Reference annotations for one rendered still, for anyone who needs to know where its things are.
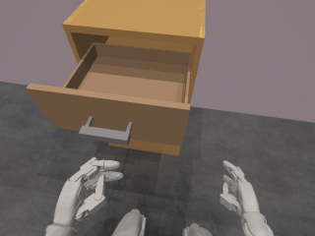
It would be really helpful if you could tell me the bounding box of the robot right hand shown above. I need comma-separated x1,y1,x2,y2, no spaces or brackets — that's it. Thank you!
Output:
220,160,260,217

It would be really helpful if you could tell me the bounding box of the robot left hand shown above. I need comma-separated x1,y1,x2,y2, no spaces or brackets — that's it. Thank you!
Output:
53,157,123,229

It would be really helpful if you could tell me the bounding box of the drawer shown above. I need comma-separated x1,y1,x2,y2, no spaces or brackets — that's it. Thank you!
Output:
26,42,192,147

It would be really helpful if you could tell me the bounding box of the robot thigh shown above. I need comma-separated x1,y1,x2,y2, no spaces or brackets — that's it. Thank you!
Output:
111,211,147,236
182,225,213,236

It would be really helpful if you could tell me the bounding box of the handle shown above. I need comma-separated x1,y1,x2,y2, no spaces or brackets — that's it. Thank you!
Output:
79,116,133,146

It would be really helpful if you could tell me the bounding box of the cabinet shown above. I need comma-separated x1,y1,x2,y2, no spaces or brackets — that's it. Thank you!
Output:
62,0,206,156

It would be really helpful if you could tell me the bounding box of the right robot forearm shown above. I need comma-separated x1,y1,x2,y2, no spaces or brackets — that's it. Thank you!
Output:
240,211,274,236

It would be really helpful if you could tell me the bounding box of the robot right thigh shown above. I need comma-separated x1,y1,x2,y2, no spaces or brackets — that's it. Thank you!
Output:
182,225,213,236

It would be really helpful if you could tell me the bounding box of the robot left thigh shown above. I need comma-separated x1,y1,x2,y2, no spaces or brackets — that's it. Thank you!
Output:
111,211,147,236

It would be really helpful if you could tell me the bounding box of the left robot forearm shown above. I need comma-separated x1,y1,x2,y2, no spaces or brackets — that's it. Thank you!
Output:
45,223,79,236

